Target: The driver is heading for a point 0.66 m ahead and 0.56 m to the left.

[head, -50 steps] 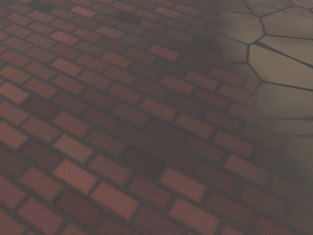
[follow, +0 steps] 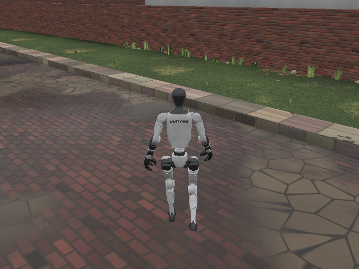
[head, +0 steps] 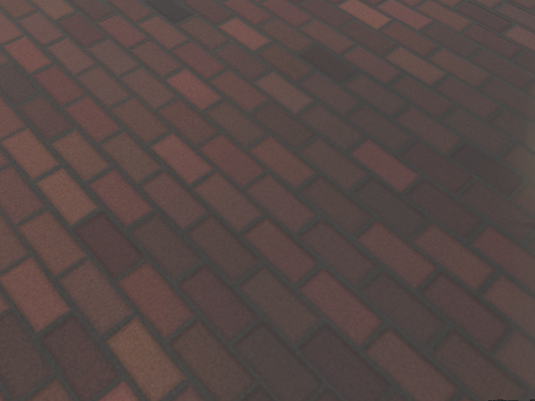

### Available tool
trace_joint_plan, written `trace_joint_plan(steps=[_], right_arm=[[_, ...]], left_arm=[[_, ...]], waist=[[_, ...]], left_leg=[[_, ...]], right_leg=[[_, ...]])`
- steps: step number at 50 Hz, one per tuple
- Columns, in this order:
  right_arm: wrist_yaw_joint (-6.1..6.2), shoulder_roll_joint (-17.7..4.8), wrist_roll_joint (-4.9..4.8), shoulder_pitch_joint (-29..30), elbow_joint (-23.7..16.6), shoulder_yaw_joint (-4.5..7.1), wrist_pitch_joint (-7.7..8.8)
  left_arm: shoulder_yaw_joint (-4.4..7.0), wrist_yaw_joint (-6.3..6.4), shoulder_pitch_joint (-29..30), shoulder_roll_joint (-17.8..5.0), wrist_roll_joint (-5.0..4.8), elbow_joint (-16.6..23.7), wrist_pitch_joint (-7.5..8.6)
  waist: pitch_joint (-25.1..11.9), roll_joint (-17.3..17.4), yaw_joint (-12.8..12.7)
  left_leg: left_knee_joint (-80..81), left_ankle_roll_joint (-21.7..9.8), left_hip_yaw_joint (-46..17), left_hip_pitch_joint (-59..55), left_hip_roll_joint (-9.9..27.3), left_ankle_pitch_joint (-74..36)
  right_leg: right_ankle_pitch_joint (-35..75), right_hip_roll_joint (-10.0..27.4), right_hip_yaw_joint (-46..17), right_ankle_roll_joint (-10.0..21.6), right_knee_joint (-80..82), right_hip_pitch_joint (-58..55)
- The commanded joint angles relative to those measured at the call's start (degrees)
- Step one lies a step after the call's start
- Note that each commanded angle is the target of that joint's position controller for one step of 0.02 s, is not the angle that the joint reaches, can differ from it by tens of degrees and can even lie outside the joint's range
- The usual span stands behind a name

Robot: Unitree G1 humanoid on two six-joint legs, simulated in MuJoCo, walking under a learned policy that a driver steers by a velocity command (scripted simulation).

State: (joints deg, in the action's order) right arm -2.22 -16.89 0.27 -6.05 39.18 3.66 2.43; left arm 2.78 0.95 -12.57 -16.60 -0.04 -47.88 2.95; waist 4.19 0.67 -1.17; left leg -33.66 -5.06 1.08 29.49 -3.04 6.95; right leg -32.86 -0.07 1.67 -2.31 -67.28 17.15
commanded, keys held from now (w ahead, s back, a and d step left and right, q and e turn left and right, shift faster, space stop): q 0.96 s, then w+q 0.04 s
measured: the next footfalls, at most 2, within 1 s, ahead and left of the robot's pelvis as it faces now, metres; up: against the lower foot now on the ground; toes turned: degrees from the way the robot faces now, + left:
right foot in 0.38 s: +0.18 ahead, -0.15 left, +0.00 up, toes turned +19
left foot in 0.80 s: +0.05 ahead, +0.09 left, +0.00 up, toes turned +31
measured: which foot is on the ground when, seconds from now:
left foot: down 0.00-0.38, up 0.40-0.78, down 0.80-1.00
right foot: up 0.00-0.36, down 0.38-0.80, up 0.82-1.00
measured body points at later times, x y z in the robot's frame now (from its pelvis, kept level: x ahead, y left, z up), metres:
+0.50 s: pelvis +0.08 -0.05 +0.02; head +0.12 -0.06 +0.47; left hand +0.13 +0.26 -0.07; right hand +0.32 -0.28 -0.08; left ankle +0.06 +0.07 -0.66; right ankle +0.14 -0.16 -0.72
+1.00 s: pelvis +0.05 -0.01 +0.02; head +0.07 +0.04 +0.47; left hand +0.01 +0.31 -0.09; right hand +0.34 -0.16 -0.05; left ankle +0.01 +0.07 -0.72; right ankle +0.14 -0.15 -0.63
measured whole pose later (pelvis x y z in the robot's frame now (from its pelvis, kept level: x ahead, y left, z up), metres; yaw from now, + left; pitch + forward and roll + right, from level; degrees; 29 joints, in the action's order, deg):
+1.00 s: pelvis +0.05 -0.01 +0.02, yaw +35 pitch +2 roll -2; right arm 0.8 -16.9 -0.3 -11.3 34.6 4.0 -1.6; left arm 5.8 2.0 -7.3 -19.1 0.4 -41.2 -0.8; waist 2.6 -2.3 0.1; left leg -26.6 -2.9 -4.4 16.6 -2.2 12.1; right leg -21.6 0.9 -1.6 -4.2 -63.0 31.6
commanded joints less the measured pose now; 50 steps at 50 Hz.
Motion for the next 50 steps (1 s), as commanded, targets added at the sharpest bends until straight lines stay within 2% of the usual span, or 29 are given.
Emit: trace_joint_plan(steps=[1,3,5,7,10,13,16,18,19,20,21,22,23,24,25,27,30,33,36,39,40,41,42,43,44,45,46,48,50], right_arm=[[1.12,-8.1,-1.15,-5.6,-3.8,2.58,-0.36],[1.58,-7.7,-0.04,-3.1,-4.7,2.42,-1.00],[1.88,-8.7,0.41,-2.5,-5.2,2.87,-1.14],[2.63,-9.8,0.04,-3.2,-5.4,3.34,-1.54],[3.71,-10.0,-0.60,-2.4,-6.2,3.47,-2.88],[4.10,-9.7,-0.44,-2.3,-6.6,3.40,-3.80],[3.97,-9.4,-0.51,-3.2,-6.8,3.40,-4.28],[4.06,-8.8,-1.14,-2.2,-7.3,3.19,-4.71],[4.18,-7.5,-1.41,-3.1,-7.3,2.81,-4.89],[4.08,-4.2,-0.89,-6.2,-7.3,1.98,-4.99],[3.87,-6.4,-1.29,-4.8,-9.7,2.78,-4.27],[3.70,-11.0,-0.40,-6.2,-8.3,4.16,-3.82],[3.63,-11.9,-0.95,-7.1,-6.6,4.78,-4.17],[3.95,-10.4,-1.04,-8.3,-5.2,4.66,-4.97],[4.01,-9.1,-0.94,-8.3,-5.2,4.32,-5.58],[3.67,-6.5,-1.60,-6.4,-6.2,3.45,-6.02],[3.29,-4.9,-1.72,-1.7,-8.7,2.65,-5.81],[2.42,-4.2,-1.39,-1.0,-9.7,2.09,-5.71],[1.71,-5.5,-1.49,-2.1,-9.8,2.62,-6.09],[1.24,-5.5,-1.45,-7.0,-8.1,3.37,-6.26],[1.75,-7.6,-1.35,-9.1,-7.6,4.19,-6.14],[2.76,-15.0,-1.08,-10.9,-8.7,5.80,-5.78],[2.24,-15.9,1.12,-10.4,-9.6,5.46,-4.45],[1.90,-13.4,1.49,-9.5,-9.3,4.76,-3.27],[2.13,-11.8,0.78,-6.7,-8.7,4.17,-2.64],[2.50,-10.3,-0.25,-4.2,-8.9,3.73,-2.66],[2.85,-9.5,-0.96,-2.5,-9.0,3.28,-2.88],[3.46,-9.0,-0.55,-2.3,-9.0,2.82,-3.21],[3.81,-8.6,-0.92,-4.4,-8.3,2.80,-3.11]], left_arm=[[1.38,0.42,0.8,-7.3,-0.28,5.4,0.81],[1.93,1.05,-0.4,-7.9,0.31,5.9,-1.02],[1.58,1.41,-1.9,-6.0,0.64,5.8,-1.66],[1.34,1.78,-0.9,-5.2,0.86,6.2,-1.94],[1.34,1.75,1.7,-5.3,0.56,7.0,-2.58],[1.38,1.43,4.5,-5.2,0.27,8.2,-2.37],[1.68,0.81,4.9,-5.7,-0.08,8.8,-1.23],[2.13,0.25,1.8,-5.9,-0.27,8.1,-0.48],[2.80,0.19,0.1,-7.6,0.10,7.7,-0.30],[3.70,0.51,-0.2,-11.8,1.18,8.4,-0.68],[4.34,0.29,0.7,-14.1,3.21,8.1,-1.26],[3.65,0.41,3.3,-10.8,2.95,10.0,-1.09],[3.02,0.70,5.5,-8.1,2.20,10.7,-1.15],[2.72,0.87,6.8,-6.9,1.37,11.2,-1.36],[2.50,1.11,7.1,-6.3,0.58,11.2,-1.56],[2.43,1.55,6.1,-6.4,0.77,11.1,-2.24],[3.20,2.05,3.0,-8.0,1.05,10.5,-3.12],[4.18,1.62,3.7,-10.2,0.60,10.6,-3.48],[4.67,0.85,4.0,-11.2,-0.29,10.3,-3.35],[4.64,0.61,4.9,-10.5,-1.82,9.6,-3.15],[4.14,0.32,1.6,-8.2,-1.37,8.2,-2.96],[2.70,-0.13,1.4,-4.0,1.89,10.2,-2.87],[3.01,0.52,7.5,-5.4,1.71,12.8,-2.62],[3.72,0.89,9.5,-7.7,0.60,12.8,-2.77],[4.00,1.13,9.1,-8.1,0.05,12.4,-2.95],[4.23,1.60,8.0,-8.0,0.45,11.2,-3.13],[4.43,1.82,7.1,-8.3,0.84,11.0,-3.28],[4.32,1.42,5.5,-7.3,0.55,10.6,-3.10],[3.94,0.83,5.4,-6.5,0.08,10.5,-2.74]], waist=[[-15.0,-2.0,3.1],[-11.5,1.2,0.0],[-11.6,2.8,-1.1],[-13.2,3.4,-0.7],[-13.8,4.8,0.2],[-11.6,7.1,1.4],[-11.3,9.0,2.0],[-11.3,9.3,-0.1],[-11.4,7.5,-0.5],[-12.6,-4.2,1.7],[-8.8,-19.6,2.6],[-8.6,-13.8,2.4],[-8.3,-9.5,3.0],[-7.9,-7.3,3.4],[-7.1,-7.4,2.9],[-6.1,-8.6,1.8],[-7.3,-11.0,-1.1],[-8.8,-12.1,-1.6],[-8.9,-12.8,-1.2],[-9.1,-10.8,2.0],[-9.7,-5.0,2.2],[-10.4,14.0,0.8],[-11.5,16.1,4.0],[-10.9,10.0,4.9],[-8.8,8.5,3.0],[-8.3,6.2,1.9],[-8.0,6.9,1.0],[-9.6,7.5,0.3],[-10.4,7.2,1.1]], left_leg=[[11.4,-13.5,-24.0,-29.2,17.3,-26.4],[14.7,-12.2,-21.7,-17.0,14.6,-21.2],[14.9,-11.7,-19.0,-12.5,12.8,-24.1],[14.2,-11.3,-18.8,-12.5,12.1,-23.7],[14.6,-9.0,-20.5,-11.5,10.5,-8.5],[15.1,-7.4,-23.6,-10.6,9.3,3.5],[12.8,-6.8,-27.5,-13.6,9.7,1.3],[9.7,-5.0,-28.6,-13.8,8.3,-1.8],[6.5,-2.7,-27.1,-11.2,5.9,1.5],[-5.7,0.9,-19.2,-4.4,0.0,18.0],[-16.9,3.9,-9.7,6.5,-6.6,29.6],[-27.9,5.9,-11.1,7.1,-2.5,27.5],[-32.1,6.8,-10.3,6.9,-2.0,23.9],[-34.9,8.1,-9.3,7.0,-1.3,21.2],[-37.7,9.2,-8.7,8.3,-0.8,18.9],[-35.7,10.4,-5.4,7.8,0.1,16.0],[-26.4,11.3,-3.4,7.5,2.5,15.5],[-17.1,10.4,-0.8,-0.1,4.1,16.4],[-9.1,8.6,1.6,-5.4,3.8,15.2],[7.0,4.3,3.6,-15.7,1.8,4.5],[11.8,2.1,-0.9,-23.8,3.1,-3.9],[11.7,-4.1,-22.1,-34.1,18.9,-26.9],[12.7,-15.1,-31.3,-28.4,26.1,-29.7],[13.8,-14.6,-27.1,-26.9,23.1,-23.9],[13.8,-11.2,-22.7,-25.1,19.6,-19.4],[13.6,-8.5,-20.5,-24.4,16.9,-15.7],[13.7,-7.7,-19.4,-22.8,15.7,-16.6],[13.8,-7.9,-18.6,-21.7,14.2,-17.4],[16.2,-7.8,-19.9,-22.9,12.5,1.5]], right_leg=[[4.0,2.7,-6.9,-0.2,-8.4,22.4],[6.9,3.4,-6.9,-0.5,-2.5,15.3],[8.2,2.3,-5.7,-1.3,3.9,12.2],[10.7,1.4,-5.9,-2.4,9.1,11.9],[15.8,0.6,-6.8,-3.0,14.8,10.9],[16.7,-0.4,-7.4,-2.7,20.9,9.7],[14.8,-1.4,-7.5,-1.6,28.2,7.3],[19.7,-1.6,-6.5,0.0,39.6,1.0],[24.3,2.0,-8.0,1.5,45.3,-4.6],[30.1,15.2,-18.9,6.3,47.9,-11.0],[39.2,23.1,-32.1,15.6,50.8,-8.6],[41.5,23.8,-30.2,17.5,49.8,-8.1],[41.9,20.3,-23.5,15.2,48.2,-7.7],[40.8,16.9,-18.5,12.9,47.1,-8.2],[41.5,16.0,-16.0,12.6,46.9,-8.7],[41.3,13.6,-10.7,12.8,47.9,-8.6],[41.5,15.1,-8.9,14.2,47.9,-13.9],[42.3,16.7,-6.3,14.5,47.7,-12.4],[41.7,18.0,-5.1,14.0,46.7,-11.6],[37.5,16.8,-1.6,9.7,40.4,-8.1],[30.2,14.3,2.3,5.4,33.6,-1.9],[2.9,6.9,7.8,-0.8,15.0,14.8],[-7.2,1.2,-0.5,-2.3,3.4,22.0],[-4.1,2.3,-4.2,-1.8,-1.5,22.3],[1.1,3.0,-5.2,-1.1,-1.3,22.6],[5.2,3.4,-5.6,-1.1,0.2,22.4],[8.1,3.0,-5.6,-1.5,0.7,21.2],[11.8,1.4,-5.1,-2.1,0.5,18.2],[15.0,1.1,-4.8,-2.0,7.8,18.3]])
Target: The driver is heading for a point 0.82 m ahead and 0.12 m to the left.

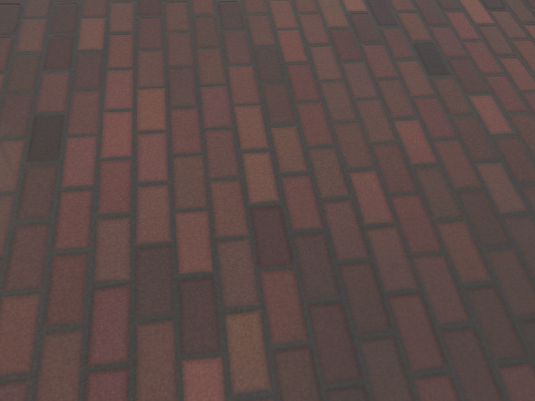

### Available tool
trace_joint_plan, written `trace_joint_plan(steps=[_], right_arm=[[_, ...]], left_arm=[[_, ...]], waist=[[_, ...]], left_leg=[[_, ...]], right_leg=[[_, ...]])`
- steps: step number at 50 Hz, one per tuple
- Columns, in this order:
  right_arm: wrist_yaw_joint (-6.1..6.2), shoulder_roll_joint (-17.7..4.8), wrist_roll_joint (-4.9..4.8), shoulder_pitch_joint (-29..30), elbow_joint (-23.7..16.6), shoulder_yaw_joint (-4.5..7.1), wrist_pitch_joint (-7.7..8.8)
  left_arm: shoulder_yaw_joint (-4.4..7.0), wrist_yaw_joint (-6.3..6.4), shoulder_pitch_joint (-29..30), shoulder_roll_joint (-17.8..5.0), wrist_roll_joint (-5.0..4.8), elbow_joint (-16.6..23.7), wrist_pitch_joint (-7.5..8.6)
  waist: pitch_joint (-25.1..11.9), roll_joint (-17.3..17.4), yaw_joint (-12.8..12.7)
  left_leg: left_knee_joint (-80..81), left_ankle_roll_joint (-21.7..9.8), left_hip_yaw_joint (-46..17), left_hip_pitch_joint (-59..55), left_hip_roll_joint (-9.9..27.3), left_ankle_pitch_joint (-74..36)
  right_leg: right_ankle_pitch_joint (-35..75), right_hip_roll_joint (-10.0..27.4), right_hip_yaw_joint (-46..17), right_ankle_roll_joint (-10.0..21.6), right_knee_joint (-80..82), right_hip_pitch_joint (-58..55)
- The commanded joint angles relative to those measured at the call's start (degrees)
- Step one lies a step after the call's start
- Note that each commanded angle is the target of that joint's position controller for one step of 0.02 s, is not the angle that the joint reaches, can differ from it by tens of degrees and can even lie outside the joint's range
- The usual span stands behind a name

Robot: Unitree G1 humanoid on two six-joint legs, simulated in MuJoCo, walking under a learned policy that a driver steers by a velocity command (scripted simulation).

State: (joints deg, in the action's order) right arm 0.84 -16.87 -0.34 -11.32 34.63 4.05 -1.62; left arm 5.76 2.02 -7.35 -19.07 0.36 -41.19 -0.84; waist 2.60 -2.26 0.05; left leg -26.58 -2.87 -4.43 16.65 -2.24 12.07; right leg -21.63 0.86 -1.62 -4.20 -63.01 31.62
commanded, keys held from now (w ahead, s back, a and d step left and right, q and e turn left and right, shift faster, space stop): w+q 0.26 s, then w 0.72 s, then w+e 0.02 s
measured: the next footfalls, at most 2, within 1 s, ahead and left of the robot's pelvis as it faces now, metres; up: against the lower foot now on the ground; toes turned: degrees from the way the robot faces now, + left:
right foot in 0.26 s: +0.11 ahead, -0.13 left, +0.00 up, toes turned +14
left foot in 0.70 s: +0.32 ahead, +0.21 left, +0.00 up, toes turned +16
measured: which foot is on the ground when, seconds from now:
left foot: down 0.00-0.26, up 0.28-0.68, down 0.70-1.00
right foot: up 0.00-0.24, down 0.26-0.72, up 0.74-1.00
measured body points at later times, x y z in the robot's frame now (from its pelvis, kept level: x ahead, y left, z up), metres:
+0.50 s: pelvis +0.11 -0.01 +0.00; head +0.13 -0.03 +0.45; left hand +0.07 +0.27 -0.11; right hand +0.34 -0.22 -0.09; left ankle +0.16 +0.17 -0.67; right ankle +0.07 -0.14 -0.74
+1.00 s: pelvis +0.34 +0.12 +0.00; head +0.36 +0.14 +0.45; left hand +0.44 +0.42 -0.09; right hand +0.46 -0.14 -0.11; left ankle +0.29 +0.20 -0.74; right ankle +0.53 -0.01 -0.67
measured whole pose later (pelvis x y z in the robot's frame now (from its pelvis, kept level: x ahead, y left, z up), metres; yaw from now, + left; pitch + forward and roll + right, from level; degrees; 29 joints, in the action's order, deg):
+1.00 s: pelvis +0.34 +0.12 +0.00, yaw +15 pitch +1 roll +1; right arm -1.2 -15.5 -0.1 -20.4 44.9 2.9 4.7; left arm 2.8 -0.4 -9.0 -18.0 -0.3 -41.5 3.9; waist 1.0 -2.9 3.1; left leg -14.1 -3.7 1.9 4.4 -4.2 10.7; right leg -2.3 7.6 -2.0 -1.3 -49.7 39.8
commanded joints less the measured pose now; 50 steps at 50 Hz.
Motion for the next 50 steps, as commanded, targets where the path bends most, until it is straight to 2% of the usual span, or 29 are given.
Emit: trace_joint_plan(steps=[1,3,8,10,12,13,14,15,16,17,19,21,26,28,30,32,33,34,35,36,37,38,39,40,41,42,44,47,50], right_arm=[[0.82,-8.9,-0.53,-0.3,-3.4,2.46,1.06],[0.91,-9.9,-0.47,-0.8,-3.1,2.66,1.31],[0.32,-11.1,-0.79,-1.7,-2.4,2.92,1.82],[0.04,-10.7,-0.92,-1.2,-2.3,2.66,1.69],[0.12,-8.9,-1.09,0.5,-2.8,2.04,1.43],[0.20,-6.3,-0.94,1.1,-3.2,1.28,1.65],[0.14,-1.0,-0.76,0.5,-3.9,-0.29,1.98],[0.32,-3.8,-1.73,1.7,-6.6,0.42,2.88],[0.35,-7.2,-1.60,0.9,-5.3,1.23,3.36],[0.08,-7.9,-1.16,-0.1,-3.6,1.59,3.53],[-0.51,-6.7,-0.58,0.1,-2.6,1.53,4.19],[-1.07,-4.6,-0.39,2.2,-2.7,0.88,4.93],[-2.05,-0.9,-0.28,9.3,-4.2,-0.93,5.80],[-2.76,-0.8,-0.70,11.7,-4.6,-1.12,6.08],[-3.33,-1.9,-1.17,12.9,-5.0,-0.83,6.19],[-3.62,-3.6,-1.33,11.6,-5.0,-0.17,6.30],[-3.48,-5.0,-1.14,8.2,-4.2,0.55,6.29],[-3.07,-7.0,-0.91,0.8,-1.8,1.83,6.12],[-2.41,-9.6,-0.77,-8.4,0.4,3.02,5.79],[-1.83,-15.9,0.81,-15.5,1.3,4.14,5.45],[-2.04,-13.2,0.16,-16.7,1.9,3.19,5.47],[-2.22,-9.9,-0.06,-12.5,2.1,1.90,5.65],[-2.22,-8.1,-0.22,-9.0,1.9,1.29,5.65],[-2.38,-6.8,0.13,-5.7,2.0,0.81,5.74],[-2.53,-5.4,0.67,-3.3,1.8,0.37,6.10],[-2.56,-5.0,0.84,-1.9,1.9,0.33,6.36],[-2.50,-5.3,0.39,-1.5,2.9,0.53,7.30],[-2.02,-6.3,0.33,-3.1,4.9,0.78,7.81],[-1.45,-7.5,0.11,-4.8,6.3,0.90,7.39]], left_arm=[[0.77,-0.55,1.7,-3.7,-0.53,4.3,1.35],[0.62,-1.23,3.9,-3.7,-0.82,5.2,2.25],[0.55,-2.74,4.4,-3.6,-1.42,5.5,5.06],[0.75,-3.03,2.3,-3.6,-1.97,5.1,5.92],[1.09,-2.92,-2.6,-3.3,-2.01,3.6,6.64],[1.67,-2.49,-7.4,-4.9,-1.62,2.5,6.81],[1.98,-1.99,-13.4,-8.1,0.02,1.7,6.81],[2.89,-2.75,-15.2,-12.0,1.50,0.5,6.92],[2.01,-2.73,-11.7,-8.6,0.44,1.3,7.09],[1.00,-2.37,-9.9,-5.4,-0.45,1.5,6.99],[0.25,-1.94,-9.4,-4.3,-0.44,1.4,6.60],[-0.09,-1.73,-10.6,-4.2,0.02,0.8,6.84],[-0.19,-1.72,-13.1,-5.8,-1.07,-1.2,6.17],[-0.05,-1.86,-14.8,-7.1,-1.54,-2.1,5.77],[0.07,-2.04,-16.3,-8.0,-2.13,-3.1,5.39],[0.22,-1.98,-16.4,-8.7,-2.45,-3.8,4.82],[0.31,-1.85,-15.8,-9.3,-2.54,-3.9,4.51],[0.01,-1.69,-15.8,-8.6,-2.49,-4.1,4.27],[-0.84,-1.47,-16.0,-6.8,-1.68,-3.6,4.41],[-3.00,-1.61,-20.0,-0.4,-0.48,-0.7,5.18],[-3.08,-1.64,-19.5,-1.3,-1.17,-1.3,6.48],[-1.59,-2.06,-15.1,-6.1,-2.95,0.0,7.03],[-1.76,-2.22,-11.2,-6.0,-3.12,0.9,7.28],[-1.80,-2.13,-9.5,-5.2,-2.04,1.0,7.25],[-1.53,-2.15,-10.1,-4.8,-1.38,0.6,6.71],[-1.70,-2.38,-11.5,-3.9,-1.36,0.0,6.09],[-2.00,-2.39,-12.2,-2.3,-1.13,-0.4,5.02],[-2.23,-2.10,-6.2,-1.9,-0.42,1.6,4.73],[-2.97,-2.93,-0.2,-0.4,-0.78,3.0,5.52]], waist=[[-7.8,10.7,0.9],[-5.3,12.6,1.7],[-3.8,11.8,2.2],[-3.4,11.4,0.8],[-3.4,9.4,-2.7],[-5.1,6.9,-4.8],[-8.4,-3.1,-5.7],[-3.6,-10.7,-4.4],[1.1,-8.3,-3.0],[3.0,-7.2,-2.4],[3.0,-5.3,-1.9],[2.5,-4.6,-2.5],[2.3,-4.3,-4.9],[2.5,-4.4,-5.7],[2.9,-4.9,-5.5],[2.3,-5.5,-3.5],[0.0,-5.5,-0.8],[-4.9,-4.1,3.3],[-11.5,-2.6,7.7],[-21.4,11.9,7.1],[-26.5,17.5,7.1],[-16.6,13.6,6.5],[-10.3,10.6,5.2],[-6.2,7.2,3.4],[-4.5,8.0,1.3],[-4.0,8.8,-0.2],[-3.0,7.8,-1.5],[0.0,5.5,-0.6],[1.3,5.3,1.4]], left_leg=[[10.9,-10.1,-16.6,-10.1,11.6,7.0],[12.8,-10.5,-20.1,-9.0,12.0,15.3],[11.7,-10.9,-24.2,-4.7,11.2,18.8],[11.0,-10.3,-26.1,-1.4,10.2,20.1],[7.2,-7.8,-25.1,4.3,6.8,22.1],[0.3,-5.1,-22.0,11.2,4.1,23.7],[-17.1,-0.9,-11.3,19.4,-2.4,24.0],[-27.5,0.0,-7.2,30.5,-3.2,23.4],[-33.5,0.7,-7.4,33.7,0.9,19.0],[-35.5,1.3,-6.7,34.2,1.5,14.5],[-35.8,2.1,-5.4,33.8,2.9,7.6],[-34.4,2.8,-2.8,31.6,3.7,1.4],[-17.9,4.6,3.7,23.4,5.5,-7.9],[-11.8,4.4,5.3,18.5,4.6,-9.0],[-8.2,3.1,5.4,15.8,4.2,-8.3],[-5.0,1.0,5.6,12.2,3.3,-6.1],[-3.0,-0.5,6.6,6.5,1.9,-5.9],[-1.2,-2.3,7.9,-4.2,0.3,-6.6],[-2.8,-4.2,4.5,-19.3,3.7,-6.4],[-1.5,-12.1,-21.4,-41.2,20.5,2.9],[8.6,-15.4,-39.7,-40.6,25.0,10.3],[9.8,-12.9,-32.1,-33.9,23.0,13.0],[10.4,-11.4,-23.9,-26.0,20.5,9.6],[12.1,-10.7,-18.7,-18.6,17.8,4.7],[13.9,-10.1,-14.8,-13.4,15.7,0.1],[15.8,-10.4,-12.7,-10.0,14.7,-2.3],[18.1,-11.4,-9.0,-6.7,14.2,-7.3],[19.8,-11.5,-5.0,-6.4,13.5,-12.1],[20.2,-9.5,-0.2,-6.9,11.8,-13.3]], right_leg=[[4.5,0.0,-1.5,0.0,7.9,4.2],[4.2,-0.6,-2.1,0.3,15.1,3.1],[0.8,-2.5,-2.0,2.2,26.8,-5.4],[2.4,-2.9,-1.7,3.1,31.4,-11.6],[9.2,-2.3,-0.9,4.6,40.0,-22.4],[8.4,2.3,-4.4,6.1,41.1,-31.9],[-4.3,13.8,-18.3,10.1,45.7,-39.8],[-19.6,22.1,-37.4,17.1,51.9,-36.2],[-23.8,22.1,-36.7,18.4,52.9,-33.1],[-20.3,18.8,-31.2,16.8,52.9,-32.2],[-10.1,15.0,-22.8,14.6,53.3,-31.5],[0.4,12.8,-15.9,14.4,54.5,-29.5],[14.9,10.4,-5.8,14.4,55.3,-26.1],[16.8,10.9,-4.2,14.2,55.0,-25.3],[18.1,13.0,-4.8,14.0,54.5,-26.8],[25.6,14.7,-4.8,13.2,52.2,-29.7],[36.1,14.3,-3.2,12.2,47.7,-30.5],[45.6,11.9,-0.2,10.8,38.3,-29.4],[41.8,9.5,1.9,8.8,25.4,-21.5],[15.8,1.9,4.4,4.6,1.6,0.2],[-10.3,-1.9,-3.9,4.4,-8.3,6.9],[-7.5,1.7,-4.5,5.1,-12.1,12.8],[-2.6,4.4,-2.6,5.8,-10.6,13.1],[1.6,6.1,-1.9,5.6,-7.2,11.4],[4.8,7.6,-2.3,5.5,-4.4,8.1],[6.8,8.1,-2.3,5.0,-3.5,5.3],[9.1,8.2,-1.7,3.9,-1.2,4.3],[17.0,8.2,-1.6,2.4,7.9,7.9],[26.8,6.4,0.1,2.8,20.6,5.8]])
